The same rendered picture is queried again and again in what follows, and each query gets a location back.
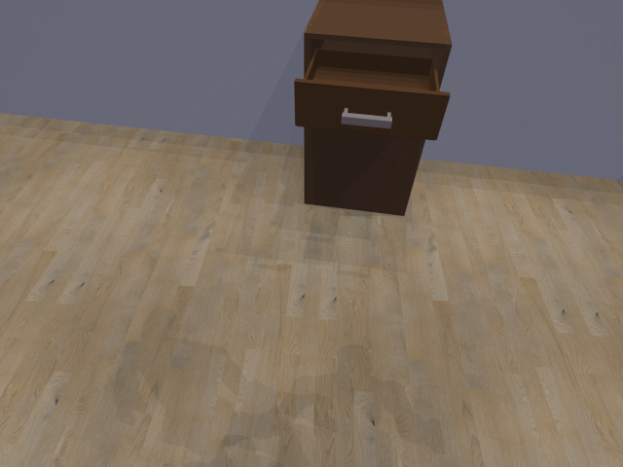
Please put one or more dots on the drawer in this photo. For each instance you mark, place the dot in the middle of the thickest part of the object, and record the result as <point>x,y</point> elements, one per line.
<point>371,84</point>

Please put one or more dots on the handle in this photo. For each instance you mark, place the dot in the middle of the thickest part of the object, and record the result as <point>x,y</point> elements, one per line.
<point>366,120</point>

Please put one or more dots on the cabinet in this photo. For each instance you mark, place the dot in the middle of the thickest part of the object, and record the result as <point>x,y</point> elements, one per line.
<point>363,171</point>

